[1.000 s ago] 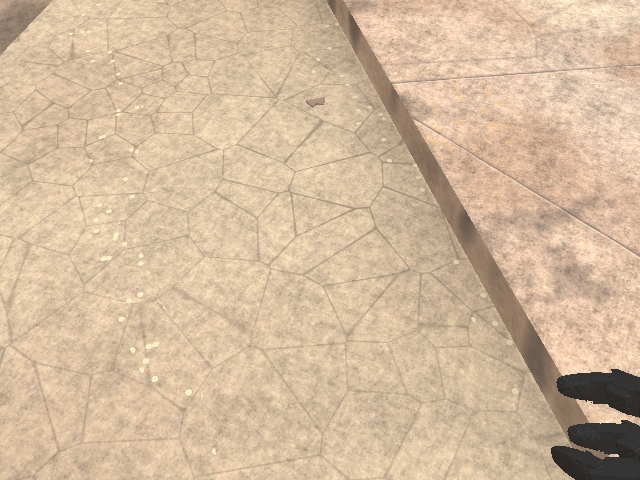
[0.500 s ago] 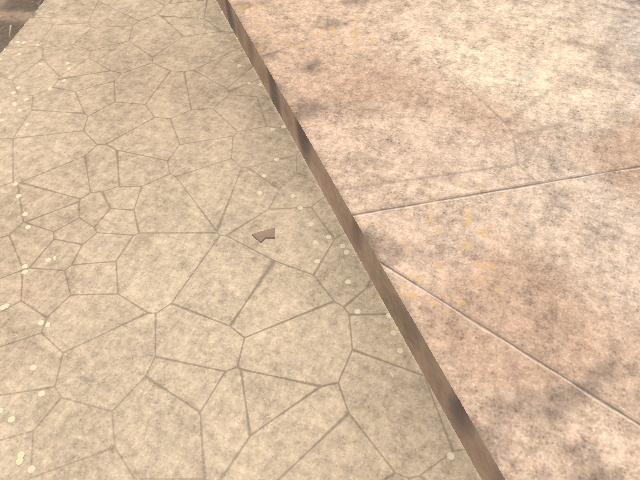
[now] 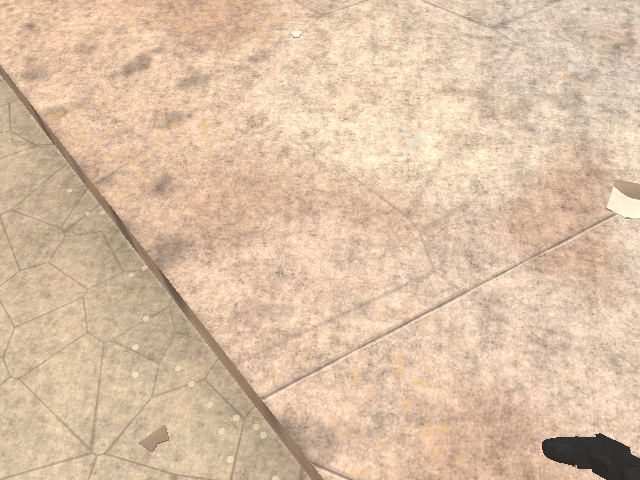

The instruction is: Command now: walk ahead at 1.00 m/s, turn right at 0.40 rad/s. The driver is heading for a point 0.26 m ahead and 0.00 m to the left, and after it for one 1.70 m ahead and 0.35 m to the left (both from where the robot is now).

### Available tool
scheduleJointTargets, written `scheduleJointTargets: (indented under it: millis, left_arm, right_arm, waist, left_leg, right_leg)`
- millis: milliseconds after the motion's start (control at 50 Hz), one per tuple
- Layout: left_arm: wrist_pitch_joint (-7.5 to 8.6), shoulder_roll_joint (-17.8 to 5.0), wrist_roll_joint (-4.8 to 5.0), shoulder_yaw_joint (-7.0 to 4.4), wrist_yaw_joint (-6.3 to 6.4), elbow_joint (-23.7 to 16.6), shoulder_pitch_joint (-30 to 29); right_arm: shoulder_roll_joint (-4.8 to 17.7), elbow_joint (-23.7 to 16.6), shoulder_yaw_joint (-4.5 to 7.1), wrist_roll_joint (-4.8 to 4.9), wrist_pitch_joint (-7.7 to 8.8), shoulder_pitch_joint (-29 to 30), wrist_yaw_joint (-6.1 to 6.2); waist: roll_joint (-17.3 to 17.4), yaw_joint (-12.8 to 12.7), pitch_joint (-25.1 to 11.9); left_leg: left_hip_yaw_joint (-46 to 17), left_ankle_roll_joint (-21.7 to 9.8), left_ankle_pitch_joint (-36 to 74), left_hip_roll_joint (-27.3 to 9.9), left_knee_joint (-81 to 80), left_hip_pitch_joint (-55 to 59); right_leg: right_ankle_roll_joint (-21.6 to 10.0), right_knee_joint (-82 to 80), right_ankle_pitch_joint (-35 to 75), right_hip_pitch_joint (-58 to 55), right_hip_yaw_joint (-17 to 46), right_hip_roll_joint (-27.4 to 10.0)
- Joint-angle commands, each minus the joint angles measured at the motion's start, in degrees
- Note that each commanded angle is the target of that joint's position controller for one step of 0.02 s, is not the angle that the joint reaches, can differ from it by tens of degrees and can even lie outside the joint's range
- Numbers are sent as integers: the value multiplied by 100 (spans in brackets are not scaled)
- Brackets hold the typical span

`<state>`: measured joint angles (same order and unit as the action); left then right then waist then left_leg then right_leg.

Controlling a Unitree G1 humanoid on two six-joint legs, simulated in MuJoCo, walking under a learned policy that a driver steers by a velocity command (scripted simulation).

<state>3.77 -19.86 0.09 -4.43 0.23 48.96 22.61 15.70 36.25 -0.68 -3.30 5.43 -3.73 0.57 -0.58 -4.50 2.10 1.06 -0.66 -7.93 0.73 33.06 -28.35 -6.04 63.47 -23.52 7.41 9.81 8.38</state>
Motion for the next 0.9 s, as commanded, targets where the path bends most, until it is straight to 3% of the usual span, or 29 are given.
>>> scheduleJointTargets:
  millis: [20, 80, 120, 160, 200, 260, 280, 320, 360, 380, 400, 420, 440, 460, 480, 540, 560, 600, 620, 680, 720, 760, 780, 800, 820, 840, 860, 880, 900]
  left_arm:
    - [66, -265, -161, 126, -43, -661, -564]
    - [-84, 202, -270, 272, -150, -1091, -1162]
    - [-131, 441, -285, 376, -166, -1356, -1393]
    - [-175, 754, -248, 517, -105, -1740, -2038]
    - [-157, 985, -234, 686, -2, -2291, -2931]
    - [-65, 681, -242, 807, -122, -2753, -3671]
    - [-60, 735, -240, 829, -198, -2665, -3503]
    - [-62, 851, -164, 803, -204, -2392, -2870]
    - [-42, 413, -115, 526, -25, -1872, -922]
    - [22, -154, -287, 245, 81, -1684, -15]
    - [140, -973, -449, -29, 60, -1460, 485]
    - [67, -803, -293, -23, -23, -1302, 229]
    - [99, -428, -276, 30, -84, -1242, -444]
    - [155, 106, -219, 122, -117, -1033, -644]
    - [189, 424, -259, 174, -103, -883, -760]
    - [331, 922, -237, 267, -87, -339, -741]
    - [361, 886, -233, 234, -96, -177, -646]
    - [373, 658, -207, 173, -83, -246, -739]
    - [423, 506, -212, 147, -25, -207, -846]
    - [478, 90, -146, 61, 124, -139, -665]
    - [378, -431, -134, -59, 191, -194, -241]
    - [181, -815, -135, -182, 225, -382, -405]
    - [86, -893, -129, -227, 219, -516, -664]
    - [13, -818, -130, -240, 179, -612, -951]
    - [22, -67, -234, -75, 75, -731, -1268]
    - [89, 624, -349, 131, 84, -1239, -637]
    - [252, 301, -243, 177, 59, -1789, -493]
    - [371, -112, -267, 165, 66, -1675, -905]
    - [372, -265, -258, 142, 59, -1698, -1291]
  right_arm:
    - [670, 176, 409, -15, -18, -1409, -51]
    - [429, 790, 332, 26, 103, -2047, -89]
    - [353, 1064, 316, 158, 189, -2307, -122]
    - [320, 1347, 284, 121, 233, -2615, -124]
    - [243, 1564, 232, 124, 237, -2733, -127]
    - [314, 1523, 195, 298, 117, -2611, 39]
    - [248, 1460, 171, 365, 130, -2572, 10]
    - [942, 1472, 330, 480, 189, -2663, -84]
    - [1540, 1564, 544, 347, 213, -2662, -98]
    - [1442, 1456, 614, 300, 255, -2399, -120]
    - [378, 961, 481, 436, 337, -2309, -209]
    - [343, 739, 514, 408, 339, -2220, -293]
    - [112, 612, 506, 373, 248, -2026, -270]
    - [-64, 527, 470, 249, 147, -1629, -249]
    - [-170, 456, 490, 206, 26, -1425, -266]
    - [-518, 115, 447, 277, -383, -1269, -290]
    - [-603, -29, 392, 271, -457, -981, -277]
    - [-262, -186, 400, 191, -531, -624, -322]
    - [-162, -311, 415, 145, -550, -455, -391]
    - [37, -203, 409, 220, -519, -281, -542]
    - [216, -115, 458, 292, -467, -376, -573]
    - [595, 116, 616, 320, -490, -1423, -516]
    - [804, 386, 728, 325, -507, -2382, -435]
    - [979, 665, 867, 330, -505, -3161, -310]
    - [1167, 714, 979, 402, -578, -2599, -220]
    - [1535, 482, 924, 278, -548, -2117, -262]
    - [1807, 177, 1005, 128, -582, -2133, -191]
    - [1351, 202, 933, 105, -546, -2047, -111]
    - [1119, 296, 856, 127, -468, -1896, -70]
  waist:
    - [90, 867, -1174]
    - [446, 673, -561]
    - [399, 458, -435]
    - [766, 435, -88]
    - [613, 247, 455]
    - [-62, 234, 712]
    - [-287, 275, 470]
    - [227, 127, -386]
    - [1059, -838, -1509]
    - [837, -1292, -2113]
    - [-1122, -927, -2684]
    - [-994, -513, -2609]
    - [-553, -48, -1631]
    - [-98, 23, -623]
    - [81, 164, -134]
    - [-559, 745, 298]
    - [-651, 797, 423]
    - [-375, 769, 627]
    - [-674, 846, 613]
    - [-91, 819, 475]
    - [-233, 860, -84]
    - [-604, 1480, -768]
    - [-672, 1953, -1123]
    - [-297, 2351, -1272]
    - [813, 1954, -441]
    - [972, 860, -540]
    - [1116, 937, -1974]
    - [73, 969, -1031]
    - [-350, 793, -446]
  left_leg:
    - [-3122, -1143, -1385, -1847, -1635, 3658]
    - [-2140, -1085, 546, -1514, -1758, 2845]
    - [-1830, -1018, 240, -1498, -1925, 2733]
    - [-1818, -1218, -391, -1648, -2183, 2529]
    - [-1629, -1153, -916, -1665, -2500, 2065]
    - [-810, -996, 145, -1022, -3776, 973]
    - [-478, -966, 1483, -779, -3792, 422]
    - [-201, -1123, 5741, -924, -3054, 556]
    - [-412, -988, 8559, -1263, -230, 1741]
    - [-541, -726, 7070, -1087, 1945, 1272]
    - [-663, -427, 396, 54, 4460, -281]
    - [-1080, -549, -224, 196, 5578, -1226]
    - [-871, -584, -22, -108, 5858, -1710]
    - [-626, -622, 6, -337, 5714, -1943]
    - [-694, -639, -68, -454, 5373, -1857]
    - [-680, -544, -522, -508, 5535, -1985]
    - [-578, -545, -633, -544, 5634, -2364]
    - [-267, -500, -37, -555, 4174, -1819]
    - [-150, -501, 399, -595, 3594, -1594]
    - [746, -714, 1079, -276, 1680, -553]
    - [1292, -807, 1126, 236, 1061, 338]
    - [1196, -993, 742, 483, 870, 1482]
    - [934, -1161, 467, 516, 698, 2485]
    - [527, -1393, 304, 433, 77, 3573]
    - [-216, -1560, -115, 172, 48, 3703]
    - [-2012, -1924, 2128, -477, 696, 4097]
    - [-4539, -2976, -697, -1463, -1142, 5162]
    - [-5057, -2684, -1931, -1586, -2136, 4426]
    - [-4583, -2420, -1793, -1382, -2138, 3534]
  right_leg:
    - [106, 1929, 742, 3262, -375, -635]
    - [60, 2720, 164, 3656, -511, -690]
    - [-44, 3031, -46, 4465, -327, -792]
    - [-135, 4598, -487, 5792, -379, -699]
    - [-270, 5090, -752, 6873, -386, -825]
    - [-22, 2328, 71, 5242, -1329, -1431]
    - [-21, 1471, 939, 3746, -1610, -1345]
    - [-72, 671, 627, 1414, -2046, -727]
    - [-199, -263, -366, 111, -1572, -322]
    - [-440, -972, -924, -718, -237, -1044]
    - [-595, -2742, -1838, -1604, 2950, -2816]
    - [-468, -4250, -1371, -1532, 4651, -3261]
    - [-535, -3998, -1653, -900, 3880, -3257]
    - [-476, -3787, -1434, 8, 2879, -3052]
    - [-285, -3810, -1386, 722, 2000, -2835]
    - [32, -4350, -629, 1413, 375, -2625]
    - [89, -4659, -419, 1291, -24, -2614]
    - [349, -5319, 1086, 1464, -1388, -2286]
    - [392, -5441, 1653, 1319, -1730, -2148]
    - [472, -5608, 3619, 394, -2747, -1652]
    - [413, -4924, 6357, -561, -2762, -1815]
    - [417, -3313, 7883, -995, -2624, -2106]
    - [322, -1968, 7974, -700, -2451, -2175]
    - [314, 96, 6328, 113, -2411, -1876]
    - [388, 2290, 543, 1864, -2188, -820]
    - [519, 3578, -724, 3413, -1487, -705]
    - [659, 3610, -509, 4323, -507, -596]
    - [654, 2833, -83, 4673, -350, -985]
    - [696, 2204, 230, 4376, -315, -1187]
